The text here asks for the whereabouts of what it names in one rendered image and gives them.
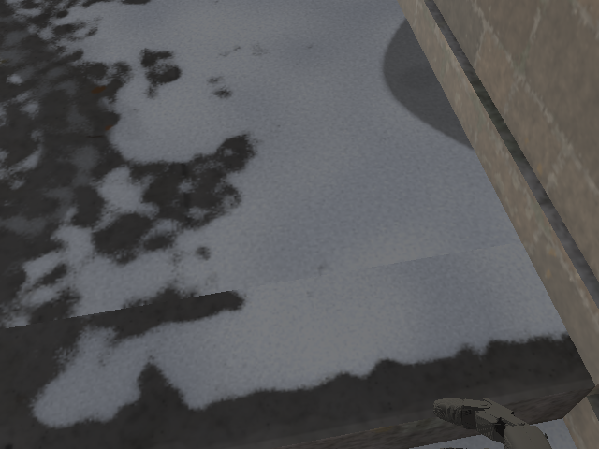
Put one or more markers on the robot right hand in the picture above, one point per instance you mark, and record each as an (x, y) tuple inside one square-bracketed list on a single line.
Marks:
[(491, 420)]

